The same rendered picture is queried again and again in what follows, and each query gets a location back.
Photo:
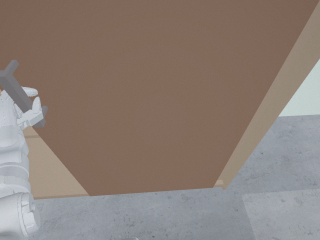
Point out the handle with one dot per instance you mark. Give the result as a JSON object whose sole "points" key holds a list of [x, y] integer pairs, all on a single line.
{"points": [[16, 92]]}

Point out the left robot forearm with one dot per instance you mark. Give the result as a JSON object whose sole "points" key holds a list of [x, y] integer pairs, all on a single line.
{"points": [[14, 163]]}

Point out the left robot hand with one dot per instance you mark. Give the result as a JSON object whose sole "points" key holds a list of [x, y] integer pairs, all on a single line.
{"points": [[10, 112]]}

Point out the left robot upper arm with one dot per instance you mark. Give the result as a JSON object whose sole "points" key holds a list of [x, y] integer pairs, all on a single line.
{"points": [[19, 216]]}

